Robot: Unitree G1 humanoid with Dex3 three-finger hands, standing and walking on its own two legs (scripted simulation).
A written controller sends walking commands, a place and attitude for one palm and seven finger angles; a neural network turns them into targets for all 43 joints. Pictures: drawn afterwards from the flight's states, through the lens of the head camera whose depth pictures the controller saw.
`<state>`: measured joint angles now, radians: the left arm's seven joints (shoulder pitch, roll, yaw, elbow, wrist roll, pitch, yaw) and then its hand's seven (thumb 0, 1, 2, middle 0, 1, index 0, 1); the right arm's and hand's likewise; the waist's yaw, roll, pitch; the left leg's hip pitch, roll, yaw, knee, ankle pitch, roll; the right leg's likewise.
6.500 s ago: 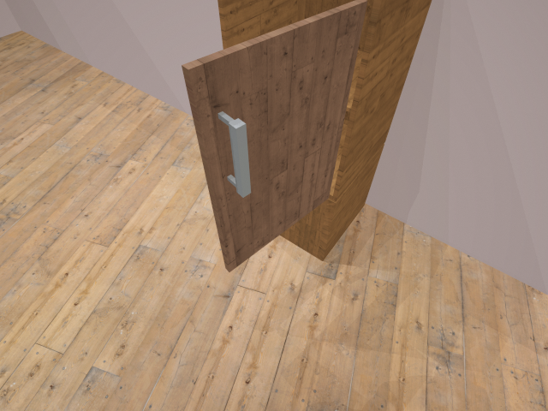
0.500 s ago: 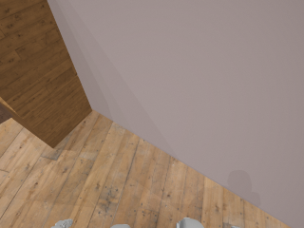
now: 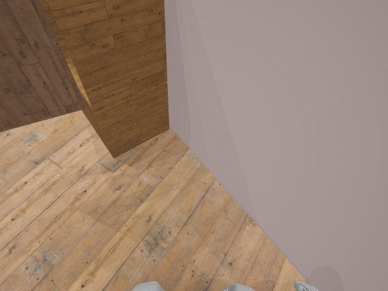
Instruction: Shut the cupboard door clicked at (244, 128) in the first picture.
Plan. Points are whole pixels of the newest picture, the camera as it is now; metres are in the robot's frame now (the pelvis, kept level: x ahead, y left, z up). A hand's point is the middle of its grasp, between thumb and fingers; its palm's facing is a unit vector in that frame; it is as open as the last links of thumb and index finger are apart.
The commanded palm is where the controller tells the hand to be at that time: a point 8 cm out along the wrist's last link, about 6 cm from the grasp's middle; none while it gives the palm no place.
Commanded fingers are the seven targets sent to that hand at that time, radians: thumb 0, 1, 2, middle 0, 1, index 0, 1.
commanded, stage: turn to face it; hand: left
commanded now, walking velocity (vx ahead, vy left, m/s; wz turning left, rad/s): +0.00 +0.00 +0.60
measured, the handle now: out of the picture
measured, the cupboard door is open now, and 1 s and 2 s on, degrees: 79 79 79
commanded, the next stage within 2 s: take the last steps up to it in 0.74 s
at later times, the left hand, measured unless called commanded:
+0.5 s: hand out of the picture +0.03 +0.17 -0.14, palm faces +0.29 -0.93 -0.24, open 7.4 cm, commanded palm none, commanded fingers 0.00 0.90 0.90 -0.20 -0.30 -0.20 -0.30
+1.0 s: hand out of the picture -0.01 +0.19 -0.15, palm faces +0.47 -0.85 -0.25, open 7.4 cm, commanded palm none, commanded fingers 0.00 0.90 0.90 -0.20 -0.30 -0.20 -0.30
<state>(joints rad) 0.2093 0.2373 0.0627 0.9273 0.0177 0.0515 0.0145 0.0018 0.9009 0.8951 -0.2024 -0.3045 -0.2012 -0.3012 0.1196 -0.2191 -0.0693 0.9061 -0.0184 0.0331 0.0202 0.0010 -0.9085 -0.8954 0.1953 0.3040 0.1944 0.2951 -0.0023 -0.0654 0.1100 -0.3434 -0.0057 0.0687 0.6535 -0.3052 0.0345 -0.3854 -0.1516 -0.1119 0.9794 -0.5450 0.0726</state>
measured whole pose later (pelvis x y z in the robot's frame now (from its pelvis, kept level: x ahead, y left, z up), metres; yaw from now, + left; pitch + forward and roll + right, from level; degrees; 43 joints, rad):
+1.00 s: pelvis +0.02 -0.02 +0.01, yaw +27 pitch +1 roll +1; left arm 0.20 0.21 0.05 0.97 0.03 0.00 0.00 0.00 0.91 0.90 -0.20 -0.30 -0.20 -0.30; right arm 0.20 -0.18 -0.05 0.99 -0.01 0.04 0.00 0.00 -0.91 -0.90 0.20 0.30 0.20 0.30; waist 0.01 0.01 0.05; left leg -0.30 -0.03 0.00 0.61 -0.35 0.02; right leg -0.24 -0.06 -0.06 0.55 -0.33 0.03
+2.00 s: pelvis +0.23 +0.23 +0.02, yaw +33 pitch +0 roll +1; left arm 0.19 0.13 0.07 0.99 0.01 -0.08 0.02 -0.02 0.94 0.89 -0.20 -0.30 -0.20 -0.30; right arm 0.33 -0.16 -0.05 1.12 -0.02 0.00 0.00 0.00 -0.91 -0.90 0.20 0.30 0.19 0.29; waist -0.03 0.03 0.06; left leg -0.43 0.05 0.04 1.04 -0.32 -0.01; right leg -0.23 -0.04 -0.15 0.46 -0.23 -0.04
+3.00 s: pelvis +0.32 +0.34 +0.01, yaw +32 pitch +0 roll +0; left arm 0.16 0.17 0.03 1.04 0.01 0.00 0.03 0.00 0.91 0.90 -0.20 -0.30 -0.20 -0.30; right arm 0.22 -0.17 -0.05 1.08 -0.01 0.04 -0.02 0.00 -0.91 -0.90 0.19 0.30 0.19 0.29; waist -0.01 -0.01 0.07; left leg -0.21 0.00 0.06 0.51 -0.27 -0.02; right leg -0.22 -0.02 -0.08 0.54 -0.31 -0.02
